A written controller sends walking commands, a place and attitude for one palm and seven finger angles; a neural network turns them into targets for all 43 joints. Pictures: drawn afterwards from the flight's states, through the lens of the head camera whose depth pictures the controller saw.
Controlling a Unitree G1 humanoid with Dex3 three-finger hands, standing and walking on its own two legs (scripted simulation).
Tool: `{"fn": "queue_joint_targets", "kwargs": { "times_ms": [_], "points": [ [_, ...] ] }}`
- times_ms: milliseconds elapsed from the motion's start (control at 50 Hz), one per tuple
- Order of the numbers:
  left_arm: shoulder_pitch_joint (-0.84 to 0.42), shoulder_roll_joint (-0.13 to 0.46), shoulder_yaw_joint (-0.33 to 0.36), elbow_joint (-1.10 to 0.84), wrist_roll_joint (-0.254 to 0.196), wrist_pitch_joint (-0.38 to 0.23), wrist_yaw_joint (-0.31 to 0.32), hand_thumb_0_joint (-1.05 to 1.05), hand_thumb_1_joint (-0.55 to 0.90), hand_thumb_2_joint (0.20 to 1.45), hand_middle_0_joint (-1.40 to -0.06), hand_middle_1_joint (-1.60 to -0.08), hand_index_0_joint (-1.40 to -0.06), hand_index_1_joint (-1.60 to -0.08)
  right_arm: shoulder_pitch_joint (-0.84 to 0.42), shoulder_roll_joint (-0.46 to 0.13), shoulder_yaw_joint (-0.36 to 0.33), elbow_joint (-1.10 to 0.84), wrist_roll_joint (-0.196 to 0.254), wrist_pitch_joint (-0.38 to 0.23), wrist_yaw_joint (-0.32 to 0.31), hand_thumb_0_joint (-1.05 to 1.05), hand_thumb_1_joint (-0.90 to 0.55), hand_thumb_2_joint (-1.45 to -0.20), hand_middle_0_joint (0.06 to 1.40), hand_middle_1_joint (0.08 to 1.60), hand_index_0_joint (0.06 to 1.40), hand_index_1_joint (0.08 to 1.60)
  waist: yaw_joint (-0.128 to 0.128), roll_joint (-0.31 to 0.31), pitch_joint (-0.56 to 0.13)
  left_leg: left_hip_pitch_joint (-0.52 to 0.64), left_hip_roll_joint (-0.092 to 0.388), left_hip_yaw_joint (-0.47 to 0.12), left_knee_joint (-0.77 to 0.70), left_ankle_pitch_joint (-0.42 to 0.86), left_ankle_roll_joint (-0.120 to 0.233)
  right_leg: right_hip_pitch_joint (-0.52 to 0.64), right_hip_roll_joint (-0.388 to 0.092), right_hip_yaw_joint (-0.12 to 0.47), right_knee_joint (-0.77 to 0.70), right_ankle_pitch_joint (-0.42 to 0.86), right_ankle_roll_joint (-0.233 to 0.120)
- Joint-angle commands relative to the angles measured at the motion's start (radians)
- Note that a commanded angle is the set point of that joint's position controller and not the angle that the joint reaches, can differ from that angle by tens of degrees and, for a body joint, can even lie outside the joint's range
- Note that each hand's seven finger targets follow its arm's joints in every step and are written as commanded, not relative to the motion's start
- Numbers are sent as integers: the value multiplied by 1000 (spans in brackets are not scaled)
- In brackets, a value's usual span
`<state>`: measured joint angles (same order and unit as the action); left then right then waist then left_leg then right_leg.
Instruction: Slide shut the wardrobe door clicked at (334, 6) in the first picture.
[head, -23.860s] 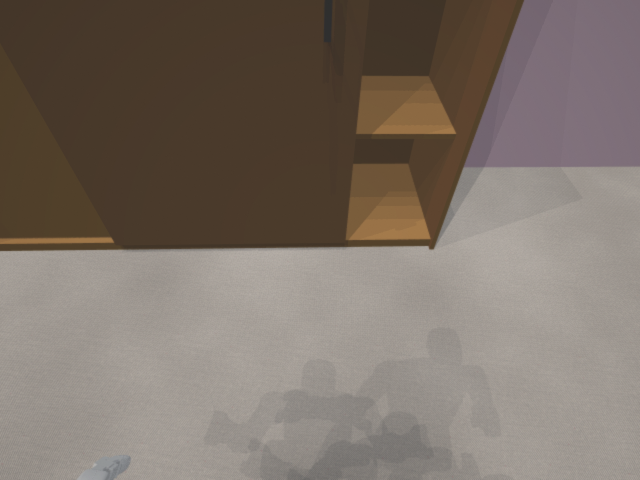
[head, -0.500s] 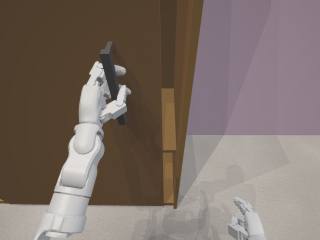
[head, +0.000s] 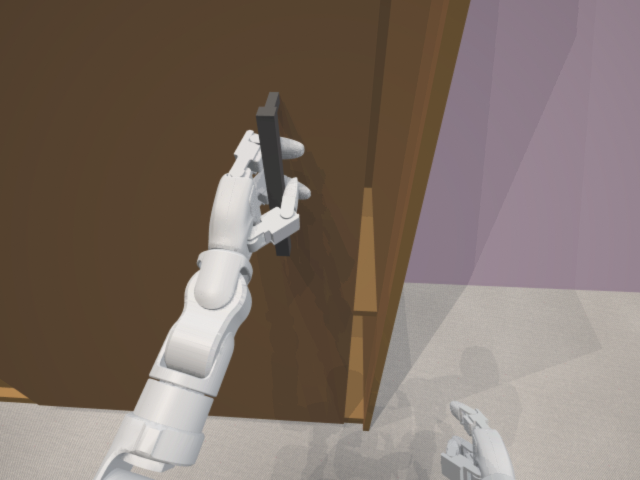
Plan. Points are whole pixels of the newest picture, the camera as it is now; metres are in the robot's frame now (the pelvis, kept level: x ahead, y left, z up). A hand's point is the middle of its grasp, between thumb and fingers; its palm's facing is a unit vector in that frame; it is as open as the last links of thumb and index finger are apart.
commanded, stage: loosen the grip on the handle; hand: left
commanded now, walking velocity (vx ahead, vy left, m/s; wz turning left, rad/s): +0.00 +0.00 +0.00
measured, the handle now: (278, 182) +0.40 +0.08 +0.19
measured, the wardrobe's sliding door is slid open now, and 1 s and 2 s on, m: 0.06 0.06 0.06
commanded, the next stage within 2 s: slip the hand off the handle in 0.66 s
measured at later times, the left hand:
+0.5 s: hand (288, 212) +0.35 +0.06 +0.19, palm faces -0.01 -1.00 -0.08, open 13.4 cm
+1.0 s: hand (280, 217) +0.35 +0.07 +0.19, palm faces -0.11 -0.99 -0.11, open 14.9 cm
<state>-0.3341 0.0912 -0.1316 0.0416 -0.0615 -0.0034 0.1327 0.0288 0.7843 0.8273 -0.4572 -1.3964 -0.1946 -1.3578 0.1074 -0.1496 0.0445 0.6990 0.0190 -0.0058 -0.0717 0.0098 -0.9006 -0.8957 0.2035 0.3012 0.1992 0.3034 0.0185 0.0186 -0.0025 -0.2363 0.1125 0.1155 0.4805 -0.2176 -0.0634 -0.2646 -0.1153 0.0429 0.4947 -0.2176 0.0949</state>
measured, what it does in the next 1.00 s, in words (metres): stands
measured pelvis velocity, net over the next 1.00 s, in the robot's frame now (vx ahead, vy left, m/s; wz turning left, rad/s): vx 0.01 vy -0.03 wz -0.01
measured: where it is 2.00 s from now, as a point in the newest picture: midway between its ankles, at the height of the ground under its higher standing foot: outside the picture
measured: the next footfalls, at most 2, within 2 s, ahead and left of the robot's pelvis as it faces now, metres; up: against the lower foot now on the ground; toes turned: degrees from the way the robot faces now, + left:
none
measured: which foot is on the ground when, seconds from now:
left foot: down 0.00-1.00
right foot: down 0.00-1.00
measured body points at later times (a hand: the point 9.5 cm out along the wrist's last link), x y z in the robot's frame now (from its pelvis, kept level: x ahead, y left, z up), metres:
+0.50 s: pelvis -0.02 -0.03 -0.01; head -0.04 -0.05 +0.44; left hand +0.34 +0.12 +0.20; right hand +0.12 -0.27 -0.10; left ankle +0.02 +0.16 -0.73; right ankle +0.03 -0.18 -0.74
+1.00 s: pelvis +0.01 -0.03 -0.01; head +0.00 -0.04 +0.44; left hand +0.34 +0.13 +0.19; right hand +0.18 -0.26 -0.09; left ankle +0.02 +0.15 -0.73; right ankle +0.03 -0.18 -0.74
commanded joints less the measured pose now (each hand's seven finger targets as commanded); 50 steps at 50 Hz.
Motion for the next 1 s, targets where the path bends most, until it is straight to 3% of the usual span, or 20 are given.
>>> {"fn": "queue_joint_targets", "kwargs": {
  "times_ms": [0, 40, 60, 80, 100, 120, 140, 160, 240, 300, 440, 460, 500, 560, 720, 740, 800, 820, 840, 980],
  "points": [
    [-391, -19, -86, -283, 23, -109, -48, 0, 900, 900, -450, -1400, -450, -1400, -141, -96, -37, -159, -4, -45, -6, 0, -900, -900, 200, 300, 200, 300, -32, -46, -323, 171, 14, -18, -53, 221, 72, 59, 24, -48, -35, 283, -86],
    [-397, -22, -94, -293, 22, -108, -47, 0, 900, 900, -450, -1400, -450, -1400, -140, -96, -38, -156, -2, -43, -7, 0, -900, -900, 200, 300, 200, 300, -34, -35, -318, 168, 11, -19, -56, 215, 73, 64, 21, -49, -39, 281, -85],
    [-1122, 654, 435, -206, 163, -154, -30, 0, 900, 900, -450, -1400, -450, -1400, -88, -165, -132, -157, -51, -95, 5, 0, -900, -900, 200, 300, 200, 300, 7, -395, 17, 23, 21, 20, 20, 120, 109, -17, 61, -2, -177, 328, -96],
    [-724, 179, 193, 394, 129, -46, -76, 0, 779, 842, -450, -1400, -450, -1400, 1, -136, -92, -153, 5, -152, 40, 0, -900, -900, 200, 300, 200, 300, -122, -349, -242, 108, -95, -75, -159, 241, 77, 63, 147, -110, 45, 305, -138],
    [-548, 62, 146, 166, 14, -58, -87, 0, 658, 783, -450, -1400, -450, -1400, -1, -157, -95, -164, 44, -153, 43, 0, -900, -900, 200, 300, 200, 300, -41, -156, -228, 131, -77, -34, -85, 252, 57, 26, 127, -139, 45, 244, -119],
    [-480, -12, 77, 112, -16, -51, -109, 0, 538, 725, -450, -1400, -450, -1400, -8, -157, -93, -175, 51, -155, 44, 0, -900, -900, 200, 300, 200, 300, -21, 53, -337, 235, -70, -43, -75, 309, 25, 48, 117, -135, 73, 233, -135],
    [-573, 2, 130, 26, -93, -78, -129, 0, 417, 667, -450, -1400, -450, -1400, 10, -163, -85, -179, 42, -150, 40, 0, -900, -900, 200, 300, 200, 300, -15, 200, -430, 314, -80, -13, -52, 271, 10, 50, 102, -124, 30, 205, -124],
    [-585, 59, 181, 33, -117, -90, -133, 0, 296, 608, -450, -1400, -450, -1400, -2, -160, -80, -171, 34, -159, 40, 0, -900, -900, 200, 300, 200, 300, -4, 169, -416, 268, -94, -6, -51, 160, 12, 74, 108, -122, 7, 157, -124],
    [-595, 25, 102, 120, -51, -188, -94, 0, -188, 375, -450, -1400, -450, -1400, 8, -159, -64, -179, 28, -200, 55, 0, -900, -900, 200, 300, 200, 300, -48, -115, -179, 56, -103, -24, -85, -159, 51, -16, 112, -107, -61, -110, -94],
    [-602, 67, 106, 141, -16, -282, -74, 0, -550, 200, -423, -1367, -423, -1367, 9, -166, -68, -179, 23, -230, 61, 0, -900, -900, 200, 300, 200, 300, -36, -155, -113, 17, -103, -19, -75, -190, 61, -51, 111, -88, -61, -202, -93],
    [-606, 106, 94, 75, -15, -362, -132, 0, -550, 200, -330, -1250, -330, -1250, 9, -172, -72, -185, 25, -281, 53, 0, -900, -900, 200, 300, 200, 300, -17, -32, -176, 11, -115, -29, -57, -188, 65, -9, 110, -60, -38, -191, -104],
    [-565, 245, 233, 177, -13, -353, -125, 0, -550, 200, -317, -1233, -317, -1233, 27, -188, -76, -156, 24, -277, 41, 0, -900, -900, 200, 300, 200, 300, -7, -86, -140, -31, -117, -27, -50, -202, 67, -17, 108, -47, -62, -224, -98],
    [-562, 200, 190, 130, -25, -350, -139, 0, -550, 200, -290, -1200, -290, -1200, 26, -183, -74, -168, 25, -281, 40, 0, -900, -900, 200, 300, 200, 300, -15, -115, -151, -31, -121, -29, -44, -182, 74, -13, 108, -41, -70, -228, -94],
    [-496, 180, 196, 54, -61, -339, -156, 0, -550, 200, -250, -1150, -250, -1150, 27, -183, -77, -168, 24, -297, 36, 0, -900, -900, 200, 300, 200, 300, -6, -58, -201, -1, -118, -38, -41, -121, 72, 24, 110, -50, -54, -143, -95],
    [-336, 211, 243, -76, -67, -294, -145, 0, -550, 200, -250, -1150, -250, -1150, 41, -188, -85, -157, 7, -310, 34, 0, -900, -900, 200, 300, 200, 300, 15, -106, -223, 17, -119, -38, -27, 25, 74, 66, 114, -70, -37, 20, -84],
    [-335, 177, 216, 27, -59, -282, -140, 0, -550, 200, -250, -1150, -250, -1150, 57, -188, -80, -138, 6, -302, 33, 0, -900, -900, 200, 300, 200, 300, -16, -137, -161, -13, -121, -38, -18, 10, 74, 17, 115, -72, -37, 17, -79],
    [-329, 237, 276, -7, -57, -283, -136, 0, -550, 200, -250, -1150, -250, -1150, 54, -192, -82, -151, 5, -281, 31, 0, -900, -900, 200, 300, 200, 300, 0, -145, -185, -21, -125, -33, -11, -12, 78, 24, 112, -63, -41, -14, -76],
    [-326, 262, 300, -10, -53, -283, -136, 0, -550, 200, -250, -1150, -250, -1150, 50, -193, -84, -147, 4, -273, 27, 0, -900, -900, 200, 300, 200, 300, 4, -98, -192, -10, -124, -32, -13, -10, 74, 32, 114, -69, -35, -13, -81],
    [-316, 228, 271, -10, -53, -276, -143, 0, -550, 200, -250, -1150, -250, -1150, 46, -185, -77, -157, 5, -268, 28, 0, -900, -900, 200, 300, 200, 300, 3, -80, -200, -5, -125, -31, -13, -1, 74, 34, 111, -71, -28, 3, -83],
    [-279, 249, 324, -29, -94, -230, -165, 0, -550, 200, -250, -1150, -250, -1150, 26, -180, -71, -170, 11, -228, 15, 0, -900, -900, 200, 300, 200, 300, 11, -95, -208, -3, -125, -29, -2, 51, 68, 63, 115, -86, -13, 88, -85]
  ]
}}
